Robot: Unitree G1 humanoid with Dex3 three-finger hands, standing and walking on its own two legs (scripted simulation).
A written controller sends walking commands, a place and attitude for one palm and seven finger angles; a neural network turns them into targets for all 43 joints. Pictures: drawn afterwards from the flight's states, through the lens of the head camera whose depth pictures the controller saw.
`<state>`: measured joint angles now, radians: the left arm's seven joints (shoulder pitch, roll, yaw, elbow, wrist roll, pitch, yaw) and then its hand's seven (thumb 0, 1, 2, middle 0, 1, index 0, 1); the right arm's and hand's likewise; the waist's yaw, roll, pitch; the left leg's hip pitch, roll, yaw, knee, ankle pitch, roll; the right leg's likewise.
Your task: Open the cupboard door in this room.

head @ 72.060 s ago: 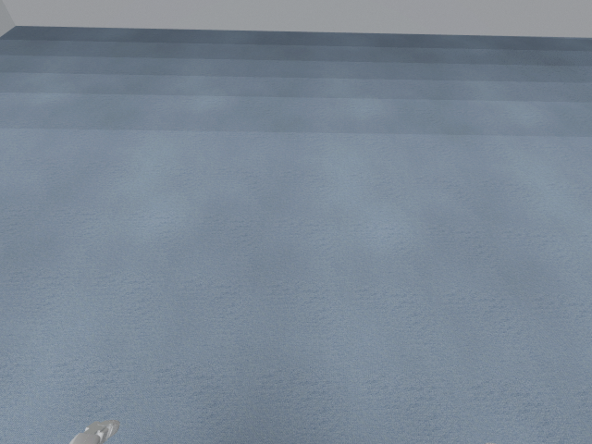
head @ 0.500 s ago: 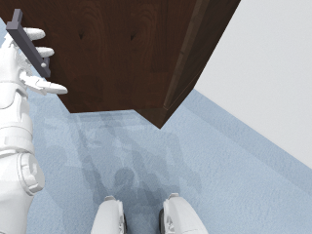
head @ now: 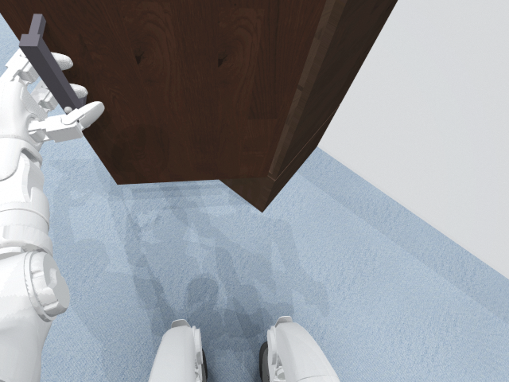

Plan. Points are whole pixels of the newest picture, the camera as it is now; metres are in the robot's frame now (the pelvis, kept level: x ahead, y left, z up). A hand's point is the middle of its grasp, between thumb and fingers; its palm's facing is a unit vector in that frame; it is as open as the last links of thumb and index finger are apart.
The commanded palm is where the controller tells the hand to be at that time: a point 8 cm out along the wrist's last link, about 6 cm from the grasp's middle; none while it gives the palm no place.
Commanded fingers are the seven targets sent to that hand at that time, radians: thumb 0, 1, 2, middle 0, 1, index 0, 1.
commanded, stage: close the thumb around the handle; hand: left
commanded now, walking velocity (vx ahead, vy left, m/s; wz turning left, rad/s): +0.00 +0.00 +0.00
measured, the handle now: (61, 75) +0.56 +0.25 +0.07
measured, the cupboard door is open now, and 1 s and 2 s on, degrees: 44 67 86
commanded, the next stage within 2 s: pull the door open along its arc in 0.28 s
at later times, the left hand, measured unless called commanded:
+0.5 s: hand (76, 110) +0.50 +0.23 +0.06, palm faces +0.07 -1.00 -0.01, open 5.7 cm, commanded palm +0.47 +0.26 +0.06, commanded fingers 0.00 0.90 0.90 -0.40 -1.35 -0.40 -1.35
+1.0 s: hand (107, 197) +0.36 +0.17 +0.06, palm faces +0.25 -0.97 +0.05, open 6.0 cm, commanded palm +0.31 +0.23 +0.06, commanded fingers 0.00 0.90 0.90 -0.40 -1.35 -0.40 -1.35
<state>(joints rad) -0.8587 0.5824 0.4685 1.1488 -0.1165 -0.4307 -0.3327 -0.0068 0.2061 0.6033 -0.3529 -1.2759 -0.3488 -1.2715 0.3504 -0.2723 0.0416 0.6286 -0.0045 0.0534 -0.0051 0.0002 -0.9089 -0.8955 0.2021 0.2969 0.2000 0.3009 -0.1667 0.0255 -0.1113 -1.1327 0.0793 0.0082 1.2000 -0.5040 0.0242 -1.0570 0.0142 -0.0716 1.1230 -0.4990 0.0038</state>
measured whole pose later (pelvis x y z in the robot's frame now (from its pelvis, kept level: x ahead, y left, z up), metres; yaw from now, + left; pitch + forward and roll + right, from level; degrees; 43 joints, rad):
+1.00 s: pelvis +0.01 -0.01 +0.02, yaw +0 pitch +18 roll -1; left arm -0.15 0.12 0.22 0.45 -0.16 -0.46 0.05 0.01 0.70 0.77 -0.36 -1.32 -0.36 -1.29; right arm 0.25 -0.23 -0.01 0.53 -0.01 0.03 0.04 0.00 -0.91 -0.90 0.20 0.30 0.20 0.30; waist -0.05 0.02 -0.16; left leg -0.90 0.06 0.05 1.07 -0.49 0.01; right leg -0.86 0.00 -0.03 1.05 -0.50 0.00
